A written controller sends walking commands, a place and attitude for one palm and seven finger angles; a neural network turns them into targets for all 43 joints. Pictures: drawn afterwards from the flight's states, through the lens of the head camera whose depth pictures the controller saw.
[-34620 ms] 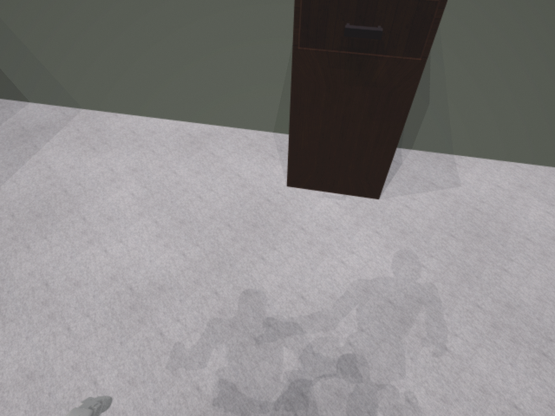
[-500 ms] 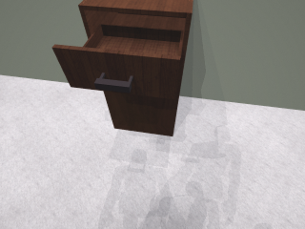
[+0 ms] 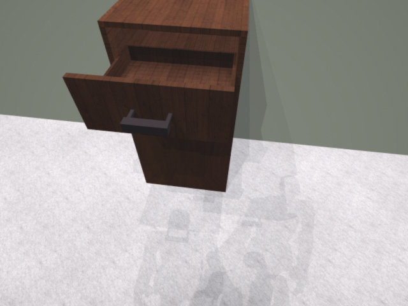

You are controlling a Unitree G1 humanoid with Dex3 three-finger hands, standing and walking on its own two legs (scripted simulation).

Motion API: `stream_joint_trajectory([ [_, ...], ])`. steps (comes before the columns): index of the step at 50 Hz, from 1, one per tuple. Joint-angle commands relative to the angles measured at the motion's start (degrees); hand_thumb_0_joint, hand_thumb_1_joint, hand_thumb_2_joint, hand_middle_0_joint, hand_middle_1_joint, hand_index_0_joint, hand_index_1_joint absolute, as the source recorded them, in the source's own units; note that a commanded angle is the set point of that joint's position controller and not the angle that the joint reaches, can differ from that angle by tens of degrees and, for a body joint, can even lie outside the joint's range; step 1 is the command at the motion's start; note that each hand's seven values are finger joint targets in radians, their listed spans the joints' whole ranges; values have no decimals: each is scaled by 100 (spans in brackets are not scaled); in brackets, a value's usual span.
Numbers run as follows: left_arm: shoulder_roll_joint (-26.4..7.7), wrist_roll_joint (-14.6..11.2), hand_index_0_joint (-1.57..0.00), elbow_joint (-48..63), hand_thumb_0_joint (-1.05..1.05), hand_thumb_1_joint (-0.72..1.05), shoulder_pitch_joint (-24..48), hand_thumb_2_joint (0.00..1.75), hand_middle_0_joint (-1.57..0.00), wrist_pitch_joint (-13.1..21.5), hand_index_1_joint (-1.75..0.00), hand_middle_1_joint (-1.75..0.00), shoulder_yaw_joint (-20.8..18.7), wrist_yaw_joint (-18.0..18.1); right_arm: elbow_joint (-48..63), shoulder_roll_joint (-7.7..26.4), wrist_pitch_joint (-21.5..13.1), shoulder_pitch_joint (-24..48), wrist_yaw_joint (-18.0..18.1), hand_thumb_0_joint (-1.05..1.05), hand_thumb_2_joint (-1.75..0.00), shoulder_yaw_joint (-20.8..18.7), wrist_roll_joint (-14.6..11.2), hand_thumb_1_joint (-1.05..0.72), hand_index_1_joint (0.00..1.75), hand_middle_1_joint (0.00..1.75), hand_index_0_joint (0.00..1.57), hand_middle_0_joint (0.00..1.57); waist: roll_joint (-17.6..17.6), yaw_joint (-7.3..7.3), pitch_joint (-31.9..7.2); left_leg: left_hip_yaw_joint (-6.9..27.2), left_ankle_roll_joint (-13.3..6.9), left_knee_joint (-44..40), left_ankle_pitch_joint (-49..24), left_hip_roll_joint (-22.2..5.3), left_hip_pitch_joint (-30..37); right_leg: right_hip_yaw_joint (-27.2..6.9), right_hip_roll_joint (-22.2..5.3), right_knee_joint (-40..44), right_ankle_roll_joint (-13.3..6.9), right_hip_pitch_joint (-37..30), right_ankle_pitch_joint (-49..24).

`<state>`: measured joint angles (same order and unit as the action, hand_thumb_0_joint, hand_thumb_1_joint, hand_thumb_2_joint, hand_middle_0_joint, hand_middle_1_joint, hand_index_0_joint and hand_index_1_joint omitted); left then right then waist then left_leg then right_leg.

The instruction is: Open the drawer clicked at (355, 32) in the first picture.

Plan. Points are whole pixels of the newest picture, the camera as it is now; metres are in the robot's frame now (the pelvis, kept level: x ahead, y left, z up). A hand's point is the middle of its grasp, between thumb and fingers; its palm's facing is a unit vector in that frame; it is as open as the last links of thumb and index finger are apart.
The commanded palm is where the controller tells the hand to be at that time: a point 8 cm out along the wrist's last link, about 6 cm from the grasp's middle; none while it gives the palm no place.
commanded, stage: look to check the result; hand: left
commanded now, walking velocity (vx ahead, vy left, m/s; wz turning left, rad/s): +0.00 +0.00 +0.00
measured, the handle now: (148, 120) +0.54 +0.18 +0.04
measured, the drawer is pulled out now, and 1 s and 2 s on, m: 0.29 0.29 0.29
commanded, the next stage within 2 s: stand and wait in 0.60 s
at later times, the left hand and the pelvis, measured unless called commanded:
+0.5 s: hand out of the picture +0.01 +0.17 -0.18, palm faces +0.05 -0.98 -0.17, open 7.4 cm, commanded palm none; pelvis +0.01 +0.00 +0.00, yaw +0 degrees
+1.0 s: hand out of the picture +0.02 +0.17 -0.17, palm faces +0.04 -0.98 -0.18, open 7.4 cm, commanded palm none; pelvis +0.02 +0.00 +0.00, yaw +0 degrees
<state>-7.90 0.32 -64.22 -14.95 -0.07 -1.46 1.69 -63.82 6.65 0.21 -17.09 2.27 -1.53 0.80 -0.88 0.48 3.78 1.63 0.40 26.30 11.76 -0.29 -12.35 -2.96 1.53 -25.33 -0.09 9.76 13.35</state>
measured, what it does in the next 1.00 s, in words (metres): stands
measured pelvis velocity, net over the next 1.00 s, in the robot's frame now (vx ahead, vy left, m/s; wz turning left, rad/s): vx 0.02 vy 0.00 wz -0.01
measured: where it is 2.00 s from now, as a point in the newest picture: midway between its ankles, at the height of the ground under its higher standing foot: outside the picture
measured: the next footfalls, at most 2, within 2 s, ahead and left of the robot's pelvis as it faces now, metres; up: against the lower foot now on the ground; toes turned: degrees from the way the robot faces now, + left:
none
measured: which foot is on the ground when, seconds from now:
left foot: down 0.00-1.00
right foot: down 0.00-1.00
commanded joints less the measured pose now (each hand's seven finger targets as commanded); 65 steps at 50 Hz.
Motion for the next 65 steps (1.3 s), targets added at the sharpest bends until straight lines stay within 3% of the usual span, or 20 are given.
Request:
stream_joint_trajectory([
  [1, -551, 12, -20, 97, 0, 90, -444, 90, -20, 32, -30, -30, -89, 46, 103, 486, -31, -452, 27, 0, -90, -47, -11, -90, 30, 30, 20, 20, 38, 10, 173, 369, -207, -523, -145, -407, 137, -366, -413, 592, -273, 402, -133],
  [13, -529, 10, -20, 39, 0, 90, -485, 90, -20, 41, -30, -30, -83, 53, 63, 498, -45, -385, 42, 0, -90, -38, -23, -90, 30, 30, 20, 20, -41, 8, 116, 352, -205, -521, -396, -411, 286, -331, -442, 590, -254, 291, -371],
  [19, -545, 16, -20, 34, 0, 90, -516, 90, -20, 54, -30, -30, -79, 58, 73, 507, -41, -338, 41, 0, -90, -57, -37, -90, 30, 30, 20, 20, 101, -4, 102, 333, -203, -497, -440, -432, 357, -328, -434, 601, -238, 308, -406],
  [27, -526, 15, -20, 33, 0, 90, -472, 90, -20, 52, -30, -30, -93, 61, 46, 510, -63, -353, 54, 0, -90, -46, -26, -90, 30, 30, 20, 20, -33, 14, 52, 330, -209, -529, -637, -450, 380, -309, -452, 563, -229, 192, -587],
  [29, -547, 15, -20, 25, 0, 90, -507, 90, -20, 59, -30, -30, -81, 64, 58, 516, -60, -304, 52, 0, -90, -46, -41, -90, 30, 30, 20, 20, 89, -10, 121, 336, -212, -521, -651, -454, 407, -315, -442, 584, -232, 251, -589],
  [38, -543, 14, -20, 37, 0, 90, -437, 90, -20, 50, -30, -30, -87, 56, 46, 543, -61, -325, 52, 0, -90, -48, -22, -90, 30, 30, 20, 20, -53, 12, 105, 312, -198, -562, -616, -445, 391, -301, -459, 594, -226, 186, -583],
  [48, -575, 10, -20, 53, 0, 90, -406, 90, -20, 46, -30, -30, -84, 51, 45, 564, -48, -296, 44, 0, -90, -45, -24, -90, 30, 30, 20, 20, 27, 9, 209, 329, -184, -623, -410, -437, 345, -316, -450, 643, -219, 244, -414],
  [54, -565, 11, -20, 56, 0, 90, -439, 90, -20, 61, -30, -30, -89, 58, 68, 573, -67, -275, 55, 0, -90, -58, -34, -90, 30, 30, 20, 20, 120, -6, 38, 317, -204, -559, -689, -467, 479, -316, -445, 600, -217, 182, -626],
  [65, -572, 11, -20, 47, 0, 90, -407, 90, -20, 59, -30, -30, -92, 56, 48, 572, -61, -261, 57, 0, -90, -58, -21, -90, 30, 30, 20, 20, -8, 9, 69, 301, -187, -580, -639, -462, 459, -327, -462, 639, -221, 168, -592],
])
